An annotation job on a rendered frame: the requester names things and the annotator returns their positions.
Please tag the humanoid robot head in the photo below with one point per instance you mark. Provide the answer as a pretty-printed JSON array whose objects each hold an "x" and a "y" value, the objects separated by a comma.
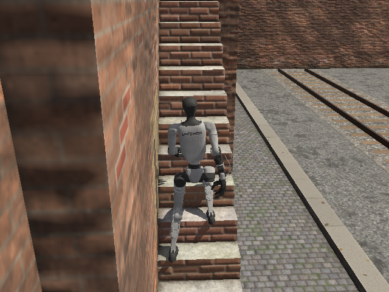
[{"x": 189, "y": 105}]

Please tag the robot right forearm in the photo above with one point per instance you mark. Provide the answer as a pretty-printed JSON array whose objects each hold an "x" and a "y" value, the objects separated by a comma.
[{"x": 220, "y": 165}]

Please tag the robot right upper arm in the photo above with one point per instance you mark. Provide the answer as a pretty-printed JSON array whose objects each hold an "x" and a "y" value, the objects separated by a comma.
[{"x": 213, "y": 136}]

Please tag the robot right hand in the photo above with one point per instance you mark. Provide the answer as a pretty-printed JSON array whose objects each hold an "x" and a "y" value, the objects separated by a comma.
[{"x": 221, "y": 190}]

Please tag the robot left hand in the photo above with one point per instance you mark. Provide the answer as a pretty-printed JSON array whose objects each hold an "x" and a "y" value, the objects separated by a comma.
[{"x": 179, "y": 151}]

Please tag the robot right foot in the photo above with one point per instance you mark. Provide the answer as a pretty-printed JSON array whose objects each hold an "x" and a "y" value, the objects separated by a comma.
[{"x": 211, "y": 219}]

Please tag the robot left upper arm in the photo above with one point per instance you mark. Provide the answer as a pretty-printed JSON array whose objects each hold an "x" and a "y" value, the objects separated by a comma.
[{"x": 172, "y": 131}]

